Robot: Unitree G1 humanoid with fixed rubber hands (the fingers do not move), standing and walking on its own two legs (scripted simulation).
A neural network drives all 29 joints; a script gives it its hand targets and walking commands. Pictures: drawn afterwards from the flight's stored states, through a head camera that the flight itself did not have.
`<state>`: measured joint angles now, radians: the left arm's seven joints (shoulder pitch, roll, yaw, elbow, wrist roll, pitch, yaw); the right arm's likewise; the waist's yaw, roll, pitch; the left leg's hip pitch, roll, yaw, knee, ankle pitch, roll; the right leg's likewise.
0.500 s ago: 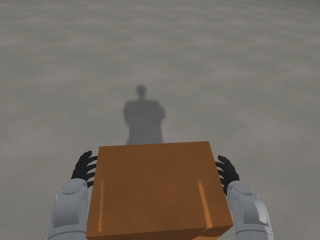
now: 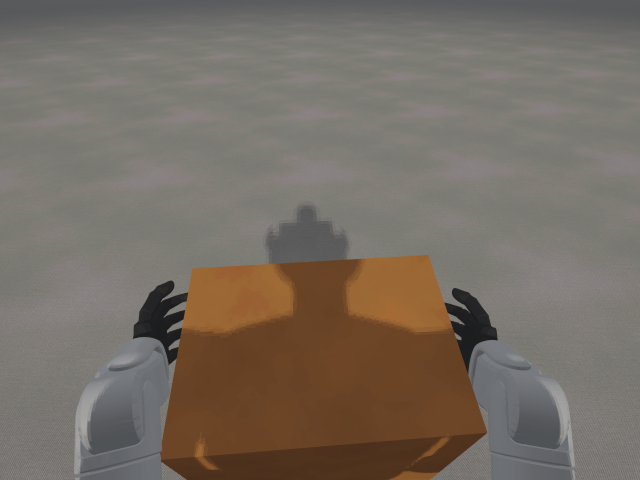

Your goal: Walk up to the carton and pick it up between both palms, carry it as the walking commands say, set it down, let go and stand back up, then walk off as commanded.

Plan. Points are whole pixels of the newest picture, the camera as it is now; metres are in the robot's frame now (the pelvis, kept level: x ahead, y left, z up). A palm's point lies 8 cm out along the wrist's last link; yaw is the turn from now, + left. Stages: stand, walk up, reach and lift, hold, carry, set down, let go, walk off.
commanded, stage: carry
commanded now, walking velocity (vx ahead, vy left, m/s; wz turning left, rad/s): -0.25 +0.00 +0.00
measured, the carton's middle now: (318, 382) +0.25 +0.00 +0.03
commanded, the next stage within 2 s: none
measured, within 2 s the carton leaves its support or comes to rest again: neither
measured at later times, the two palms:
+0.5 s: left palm out of the picture +0.08 +0.18 +0.09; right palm out of the picture +0.10 -0.19 +0.10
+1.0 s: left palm out of the picture -0.09 +0.12 +0.12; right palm out of the picture -0.10 -0.25 +0.10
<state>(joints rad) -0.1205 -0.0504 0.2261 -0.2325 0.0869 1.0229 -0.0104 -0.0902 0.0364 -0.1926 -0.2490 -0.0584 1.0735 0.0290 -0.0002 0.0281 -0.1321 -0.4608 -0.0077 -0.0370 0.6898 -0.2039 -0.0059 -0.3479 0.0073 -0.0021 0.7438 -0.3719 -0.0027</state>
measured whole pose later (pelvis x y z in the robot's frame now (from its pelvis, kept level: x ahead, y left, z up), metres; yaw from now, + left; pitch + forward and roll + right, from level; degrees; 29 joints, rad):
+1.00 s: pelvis -0.31 -0.05 +0.02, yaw +1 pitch +2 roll +1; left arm 0.07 -0.11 0.20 -0.47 0.05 1.17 0.02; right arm 0.06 0.04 -0.20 -0.47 0.04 1.21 -0.03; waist -0.03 0.03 -0.19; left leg -0.47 0.05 0.00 0.84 -0.39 -0.04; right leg -0.41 0.00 -0.10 0.56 -0.19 -0.07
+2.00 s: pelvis -0.64 -0.13 +0.01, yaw +0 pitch +2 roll +0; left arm 0.00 -0.04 0.21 -0.49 0.02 1.19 0.00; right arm 0.02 0.11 -0.20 -0.50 -0.01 1.20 -0.03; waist 0.03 0.02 -0.14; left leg -0.45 0.02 0.19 0.60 -0.18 0.09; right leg -0.25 -0.07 -0.03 0.63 -0.43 0.05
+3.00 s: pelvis -0.98 -0.18 +0.01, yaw +2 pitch +5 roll +3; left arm 0.06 -0.07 0.22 -0.55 0.04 1.16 -0.01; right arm 0.04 0.11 -0.20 -0.51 0.02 1.18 -0.03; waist -0.02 -0.08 -0.10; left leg -0.27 -0.01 0.06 0.51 -0.33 -0.03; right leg -0.58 -0.05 -0.13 0.50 -0.09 -0.02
